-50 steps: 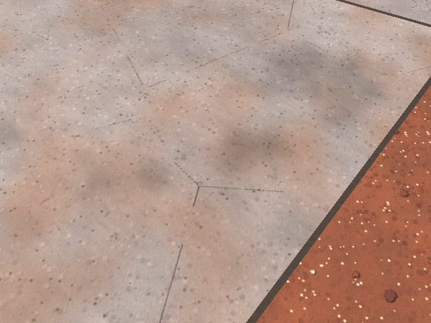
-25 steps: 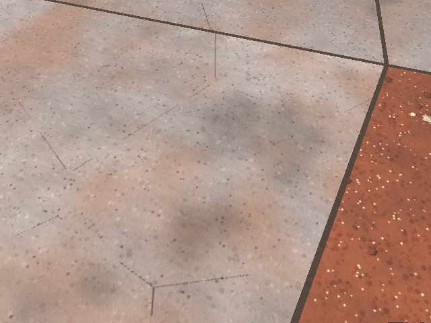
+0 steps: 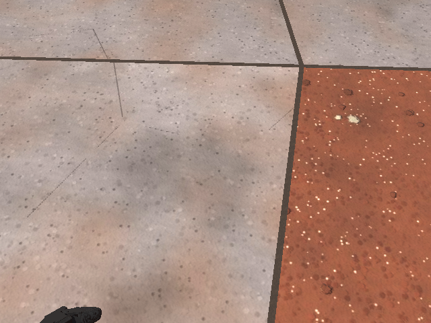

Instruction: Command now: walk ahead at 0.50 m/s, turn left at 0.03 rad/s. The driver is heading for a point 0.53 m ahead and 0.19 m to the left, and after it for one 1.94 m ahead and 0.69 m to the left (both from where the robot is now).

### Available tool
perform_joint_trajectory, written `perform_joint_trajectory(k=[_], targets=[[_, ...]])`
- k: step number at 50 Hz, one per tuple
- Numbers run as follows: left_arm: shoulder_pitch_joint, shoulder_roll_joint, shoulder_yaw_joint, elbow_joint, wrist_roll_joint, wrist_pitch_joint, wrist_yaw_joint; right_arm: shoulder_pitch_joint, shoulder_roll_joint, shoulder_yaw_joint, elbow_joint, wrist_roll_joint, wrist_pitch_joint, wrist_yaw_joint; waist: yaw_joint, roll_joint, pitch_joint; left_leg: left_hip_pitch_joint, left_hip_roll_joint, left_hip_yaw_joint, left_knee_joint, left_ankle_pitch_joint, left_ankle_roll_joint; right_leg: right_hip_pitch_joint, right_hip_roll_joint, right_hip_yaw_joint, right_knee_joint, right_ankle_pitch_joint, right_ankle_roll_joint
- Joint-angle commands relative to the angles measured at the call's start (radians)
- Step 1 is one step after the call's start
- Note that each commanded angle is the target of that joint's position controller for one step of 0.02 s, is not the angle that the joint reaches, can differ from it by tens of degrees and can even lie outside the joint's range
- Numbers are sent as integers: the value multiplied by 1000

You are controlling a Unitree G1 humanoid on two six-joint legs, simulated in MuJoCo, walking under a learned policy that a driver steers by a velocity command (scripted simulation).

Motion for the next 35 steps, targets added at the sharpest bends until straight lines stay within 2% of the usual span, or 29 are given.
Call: perform_joint_trajectory(k=[1, 2, 3, 4, 6, 8, 12, 14, 17, 18, 20, 21, 22, 23, 24, 25, 26, 27, 28, 29, 30, 32, 33, 35], targets=[[196, 136, 48, 12, 2, -11, 5, -89, -123, -24, -106, 10, -34, 1, 111, -70, -133, -494, 73, -62, 193, 81, 21, 482, -293, 373, -297, 64, -191], [155, 106, 40, 12, 6, -20, 1, -75, -119, -30, -96, 0, -19, -2, 77, -87, -96, -434, 99, -74, 146, 136, 15, 387, -262, 299, -337, 107, -171], [132, 99, 41, 17, 10, -29, 0, -43, -98, -28, -83, 1, -3, -2, 52, -100, -86, -377, 104, -82, 134, 175, 8, 323, -251, 253, -378, 111, -167], [126, 101, 44, 28, 11, -41, 0, -26, -74, -25, -76, 1, 12, -4, 39, -94, -78, -354, 102, -83, 126, 199, -1, 285, -250, 218, -408, 137, -172], [125, 111, 50, 51, 18, -56, 5, -50, -59, -26, -86, 0, 29, -10, 30, -78, -41, -393, 96, -106, 81, 268, -16, 260, -250, 142, -447, 178, -172], [146, 116, 54, 75, 24, -60, 16, -101, -55, -29, -105, -4, 30, -12, 41, -64, -15, -453, 86, -130, -10, 368, -24, 287, -246, 80, -460, 207, -160], [159, 140, 59, 102, 17, -58, 30, -208, -31, -19, -139, -12, 20, 11, 76, -50, 16, -431, 62, -73, -247, 567, -15, 317, -226, -44, -478, 220, -120], [194, 154, 64, 125, 11, -52, 36, -274, -17, -11, -168, -14, 19, 22, 105, -36, 41, -440, 56, -44, -322, 586, -3, 366, -246, -75, -477, 229, -113], [235, 168, 73, 156, -4, -30, 41, -342, -21, -8, -216, -12, 19, 39, 127, -32, 60, -489, 45, -11, -391, 506, 28, 495, -281, -103, -424, 293, -100], [238, 175, 76, 163, -8, -20, 43, -353, -25, -10, -231, -12, 19, 46, 124, -39, 58, -493, 37, 5, -404, 457, 41, 531, -293, -111, -393, 352, -93], [219, 200, 82, 161, -12, -3, 51, -327, -48, -22, -249, -10, 21, 56, 91, -70, 17, -411, -13, 64, -412, 352, 76, 570, -297, -139, -282, 650, -69], [210, 214, 86, 157, -13, 7, 57, -272, -71, -35, -246, -9, 25, 56, 56, -91, -32, -322, -53, 97, -402, 299, 98, 575, -291, -152, -182, 826, -55], [194, 220, 85, 152, -14, 17, 62, -150, -110, -58, -221, -6, 26, 52, -15, -88, -101, -157, -99, 117, -430, 299, 127, 539, -267, -174, -10, 912, -32], [194, 210, 77, 144, -13, 16, 68, 12, -177, -93, -184, -4, 30, 37, -95, -49, -189, 118, -107, 61, -482, 351, 169, 387, -224, -189, 232, 786, 9], [278, 96, 41, 101, 23, -4, 58, 91, -295, -123, -173, -2, 36, 16, -47, 193, -294, 495, 151, -388, -491, 338, 317, -26, -96, -171, 610, 85, 77], [261, 71, 19, 80, 9, -47, 41, 83, -287, -110, -204, -4, 25, 20, -34, 208, -445, 663, 294, -862, -685, 184, 454, -260, 62, 60, 820, -438, 93], [138, 149, 39, 57, -34, -76, 25, 74, -211, -89, -203, -14, 18, 22, -81, 110, -356, 621, 269, -749, -732, 170, 387, -372, -4, 151, 843, -374, 65], [91, 146, 35, 40, -43, -91, 23, 26, -173, -80, -206, -11, 11, 19, -58, 70, -235, 484, 230, -606, -732, 216, 345, -387, -49, 135, 773, -286, 44], [86, 142, 38, 49, -19, -94, 30, -46, -140, -69, -219, -8, 10, 17, -8, 4, -150, 321, 186, -495, -738, 312, 311, -335, -90, 126, 675, -223, 45], [94, 156, 48, 55, 2, -86, 36, -99, -106, -58, -237, -16, 10, 13, 30, 14, -110, 198, 153, -418, -757, 413, 295, -256, -117, 125, 603, -183, 53], [107, 157, 53, 55, 8, -71, 37, -132, -102, -54, -258, -28, 12, 9, 57, 36, -86, 112, 133, -381, -773, 545, 293, -196, -120, 121, 579, -166, 67], [133, 131, 50, 54, 18, -48, 42, -144, -129, -63, -266, -30, 12, -2, 84, 32, -79, 14, 109, -291, -764, 829, 295, -140, -105, 93, 505, -149, 104], [122, 117, 46, 48, 21, -40, 46, -138, -148, -69, -264, -30, 14, -10, 86, 30, -75, -21, 87, -246, -754, 919, 285, -126, -86, 78, 443, -112, 119], [66, 87, 34, 31, 24, -34, 49, -126, -163, -76, -256, -19, 27, -24, 70, 52, -84, -59, 34, -181, -722, 952, 241, -86, -46, 60, 283, 10, 135]])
